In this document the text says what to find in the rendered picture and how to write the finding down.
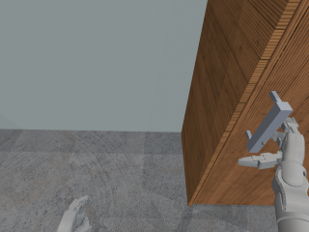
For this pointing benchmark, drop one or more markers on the handle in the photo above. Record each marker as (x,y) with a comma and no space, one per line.
(274,119)

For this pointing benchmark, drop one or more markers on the wardrobe door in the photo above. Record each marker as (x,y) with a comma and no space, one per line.
(286,73)

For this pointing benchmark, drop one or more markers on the robot right forearm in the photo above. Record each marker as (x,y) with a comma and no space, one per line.
(291,201)

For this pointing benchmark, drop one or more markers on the robot right hand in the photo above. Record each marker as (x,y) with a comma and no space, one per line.
(290,142)

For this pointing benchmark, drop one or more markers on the robot left hand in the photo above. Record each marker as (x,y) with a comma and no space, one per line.
(70,219)

